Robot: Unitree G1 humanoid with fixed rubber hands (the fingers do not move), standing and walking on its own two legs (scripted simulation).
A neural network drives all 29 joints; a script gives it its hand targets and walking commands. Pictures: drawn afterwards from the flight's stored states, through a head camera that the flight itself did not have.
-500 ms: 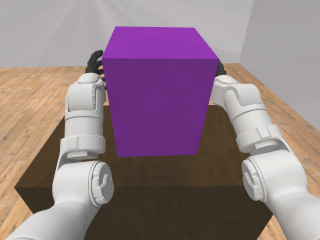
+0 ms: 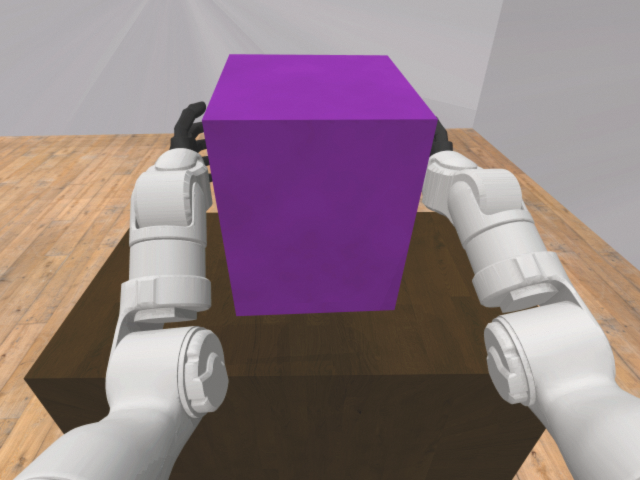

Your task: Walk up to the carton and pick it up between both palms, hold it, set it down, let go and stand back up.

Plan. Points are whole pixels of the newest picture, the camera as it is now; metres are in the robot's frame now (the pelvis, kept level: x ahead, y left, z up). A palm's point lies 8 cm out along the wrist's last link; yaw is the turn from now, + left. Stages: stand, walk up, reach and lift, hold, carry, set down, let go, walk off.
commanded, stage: hold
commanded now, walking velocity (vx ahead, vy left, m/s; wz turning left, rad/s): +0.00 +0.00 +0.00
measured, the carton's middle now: (313, 183) +0.38 -0.01 +0.26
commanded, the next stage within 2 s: none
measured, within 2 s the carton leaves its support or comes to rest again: neither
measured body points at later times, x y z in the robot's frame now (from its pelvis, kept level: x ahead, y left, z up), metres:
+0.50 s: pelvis +0.00 +0.00 +0.00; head -0.10 +0.02 +0.44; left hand +0.39 +0.14 +0.30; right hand +0.38 -0.15 +0.28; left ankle +0.02 +0.12 -0.75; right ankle +0.01 -0.13 -0.75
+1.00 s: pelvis +0.00 +0.00 +0.00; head -0.10 +0.02 +0.44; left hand +0.38 +0.14 +0.30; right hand +0.37 -0.15 +0.28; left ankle +0.02 +0.12 -0.75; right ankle +0.01 -0.13 -0.75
